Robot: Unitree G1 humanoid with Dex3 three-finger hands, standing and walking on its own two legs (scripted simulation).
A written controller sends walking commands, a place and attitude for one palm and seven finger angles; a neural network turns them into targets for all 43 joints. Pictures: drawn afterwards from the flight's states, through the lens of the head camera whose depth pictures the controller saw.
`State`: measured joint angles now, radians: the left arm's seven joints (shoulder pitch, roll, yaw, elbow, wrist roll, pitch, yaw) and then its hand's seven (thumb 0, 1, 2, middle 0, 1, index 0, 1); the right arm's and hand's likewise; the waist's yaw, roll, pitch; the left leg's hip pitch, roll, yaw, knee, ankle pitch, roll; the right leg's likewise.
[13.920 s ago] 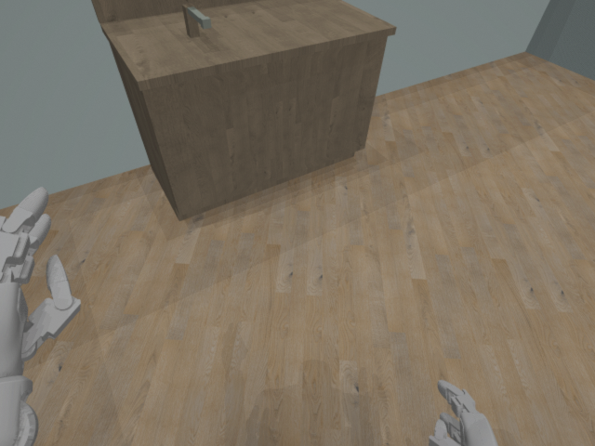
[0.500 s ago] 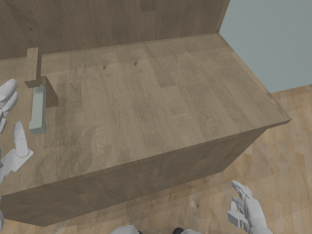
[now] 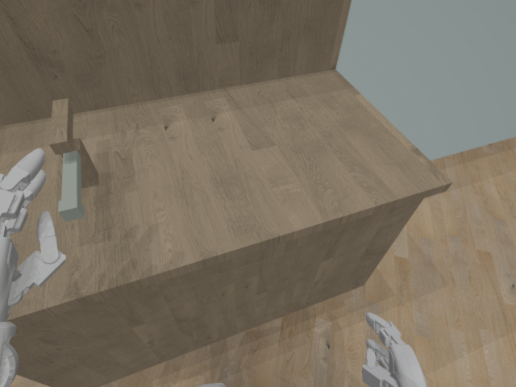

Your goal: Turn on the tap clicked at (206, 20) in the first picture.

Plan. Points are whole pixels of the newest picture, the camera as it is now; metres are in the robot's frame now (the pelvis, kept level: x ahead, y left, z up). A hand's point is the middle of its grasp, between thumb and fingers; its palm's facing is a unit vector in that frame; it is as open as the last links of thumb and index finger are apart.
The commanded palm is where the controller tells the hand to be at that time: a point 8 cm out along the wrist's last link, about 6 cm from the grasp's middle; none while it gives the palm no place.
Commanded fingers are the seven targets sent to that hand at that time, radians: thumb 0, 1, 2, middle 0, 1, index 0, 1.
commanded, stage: come to a stop and stand still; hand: left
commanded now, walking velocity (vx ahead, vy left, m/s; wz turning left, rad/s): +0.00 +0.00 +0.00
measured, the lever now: (71, 209) +0.36 +0.34 +0.05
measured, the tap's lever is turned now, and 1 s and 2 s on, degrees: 0 0 0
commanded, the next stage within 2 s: look again from close up in 0.44 s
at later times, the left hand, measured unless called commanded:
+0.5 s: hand (45, 245) +0.23 +0.25 +0.17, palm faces +0.43 -0.83 -0.36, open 7.4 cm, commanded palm +0.17 +0.28 +0.19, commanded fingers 0.00 0.90 0.90 -0.20 -0.30 -0.20 -0.30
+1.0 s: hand (69, 223) +0.25 +0.24 +0.18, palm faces +0.38 -0.85 -0.37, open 7.4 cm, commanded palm +0.20 +0.27 +0.19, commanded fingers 0.00 0.90 0.90 -0.20 -0.30 -0.20 -0.30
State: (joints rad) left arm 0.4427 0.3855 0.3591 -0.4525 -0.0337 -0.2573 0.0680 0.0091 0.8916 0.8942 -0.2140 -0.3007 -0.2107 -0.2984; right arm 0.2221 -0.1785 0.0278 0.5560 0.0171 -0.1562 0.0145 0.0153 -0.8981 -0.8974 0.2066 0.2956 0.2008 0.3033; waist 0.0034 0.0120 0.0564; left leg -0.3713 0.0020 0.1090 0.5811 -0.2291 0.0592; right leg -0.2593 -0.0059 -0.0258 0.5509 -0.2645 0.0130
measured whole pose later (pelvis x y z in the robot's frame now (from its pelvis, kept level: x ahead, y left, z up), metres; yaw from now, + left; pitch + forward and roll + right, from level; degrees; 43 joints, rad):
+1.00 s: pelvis +0.04 -0.01 +0.01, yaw +1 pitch -1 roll -2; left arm 0.43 0.37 0.35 -0.49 -0.04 -0.19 0.10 0.01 0.89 0.89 -0.21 -0.30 -0.21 -0.30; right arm 0.19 -0.20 0.03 0.57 0.02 -0.11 -0.04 0.02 -0.90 -0.90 0.20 0.30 0.20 0.30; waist 0.02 -0.02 0.04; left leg -0.26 -0.01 0.06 0.46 -0.18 0.06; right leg -0.12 0.02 -0.03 0.38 -0.24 0.01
